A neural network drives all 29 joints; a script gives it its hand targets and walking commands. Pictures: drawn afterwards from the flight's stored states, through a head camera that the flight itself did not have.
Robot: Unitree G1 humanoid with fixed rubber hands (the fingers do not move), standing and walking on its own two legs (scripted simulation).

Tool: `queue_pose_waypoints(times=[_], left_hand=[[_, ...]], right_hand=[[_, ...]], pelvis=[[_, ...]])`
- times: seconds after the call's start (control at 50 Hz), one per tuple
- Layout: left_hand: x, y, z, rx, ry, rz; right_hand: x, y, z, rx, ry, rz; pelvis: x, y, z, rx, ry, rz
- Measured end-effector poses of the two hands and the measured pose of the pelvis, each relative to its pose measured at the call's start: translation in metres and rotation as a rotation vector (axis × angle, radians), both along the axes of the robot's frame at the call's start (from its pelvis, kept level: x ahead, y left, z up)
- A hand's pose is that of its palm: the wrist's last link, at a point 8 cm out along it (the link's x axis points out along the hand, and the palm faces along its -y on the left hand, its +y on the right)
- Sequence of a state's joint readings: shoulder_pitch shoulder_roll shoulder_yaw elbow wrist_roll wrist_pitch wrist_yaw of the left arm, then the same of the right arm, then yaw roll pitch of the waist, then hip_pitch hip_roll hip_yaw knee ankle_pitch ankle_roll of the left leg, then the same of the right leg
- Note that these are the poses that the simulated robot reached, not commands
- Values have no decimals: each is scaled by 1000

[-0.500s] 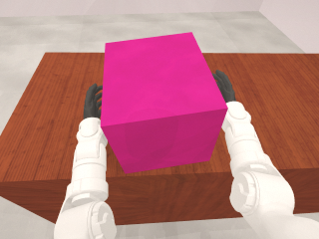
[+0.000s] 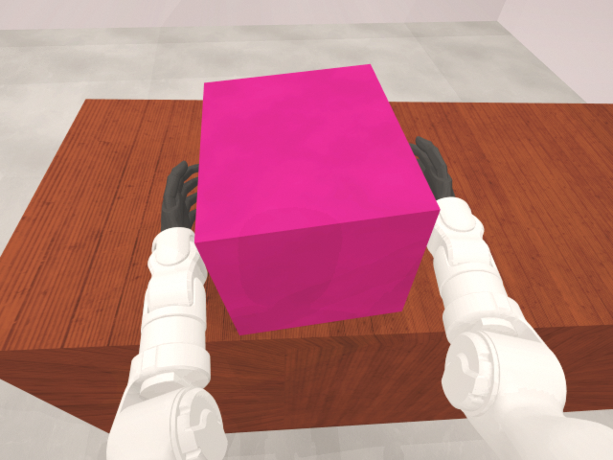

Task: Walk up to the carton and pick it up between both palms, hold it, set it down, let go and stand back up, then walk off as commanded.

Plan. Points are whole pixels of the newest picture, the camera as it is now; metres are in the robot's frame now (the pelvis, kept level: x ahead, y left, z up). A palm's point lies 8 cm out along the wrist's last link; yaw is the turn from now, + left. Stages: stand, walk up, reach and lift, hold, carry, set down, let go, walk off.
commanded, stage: set down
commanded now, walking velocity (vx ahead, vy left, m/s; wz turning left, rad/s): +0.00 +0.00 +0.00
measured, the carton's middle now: (305, 199) +0.46 +0.01 +0.06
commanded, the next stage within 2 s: none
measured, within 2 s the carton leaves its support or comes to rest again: rests again in 0.36 s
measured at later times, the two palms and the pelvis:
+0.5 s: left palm (155, 229) +0.39 +0.22 +0.06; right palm (402, 218) +0.42 -0.13 +0.07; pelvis +0.00 +0.01 +0.00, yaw +0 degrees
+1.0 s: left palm (165, 255) +0.37 +0.21 +0.04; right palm (442, 217) +0.42 -0.18 +0.08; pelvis -0.02 +0.00 +0.00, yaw -1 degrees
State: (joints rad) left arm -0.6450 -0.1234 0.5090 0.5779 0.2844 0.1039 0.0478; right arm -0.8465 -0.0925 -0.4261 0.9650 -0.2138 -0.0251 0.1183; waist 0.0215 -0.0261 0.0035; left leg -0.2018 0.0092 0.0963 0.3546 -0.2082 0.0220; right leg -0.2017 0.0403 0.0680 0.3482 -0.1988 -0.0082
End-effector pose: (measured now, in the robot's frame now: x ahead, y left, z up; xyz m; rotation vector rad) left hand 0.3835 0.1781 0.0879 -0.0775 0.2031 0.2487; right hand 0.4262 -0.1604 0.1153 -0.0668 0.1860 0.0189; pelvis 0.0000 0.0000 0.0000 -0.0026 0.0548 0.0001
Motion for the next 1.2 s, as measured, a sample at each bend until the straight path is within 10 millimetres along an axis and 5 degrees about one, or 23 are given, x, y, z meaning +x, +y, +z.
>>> queue_pose_waypoints(times=[0.2,0.32,0.48,0.74,1.06,1.2], left_hand=[[0,0,-3,10,-2,0],[-3,15,-21,46,73,44],[8,41,-27,88,75,82],[22,35,-29,76,76,38],[-27,26,-56,86,170,42],[-49,27,-48,76,120,34]], right_hand=[[0,0,0,-3,1,1],[0,13,-4,-15,9,36],[-4,34,-41,33,108,59],[2,16,-44,9,77,34],[-16,-26,-31,17,44,43],[-40,-31,-26,17,32,37]], pelvis=[[0,0,0,0,0,0],[0,0,0,0,3,0],[-1,4,-1,-6,70,-1],[-5,13,-5,-21,172,-3],[-21,-2,-5,-18,151,-10],[-38,-4,-6,-21,127,-13]])
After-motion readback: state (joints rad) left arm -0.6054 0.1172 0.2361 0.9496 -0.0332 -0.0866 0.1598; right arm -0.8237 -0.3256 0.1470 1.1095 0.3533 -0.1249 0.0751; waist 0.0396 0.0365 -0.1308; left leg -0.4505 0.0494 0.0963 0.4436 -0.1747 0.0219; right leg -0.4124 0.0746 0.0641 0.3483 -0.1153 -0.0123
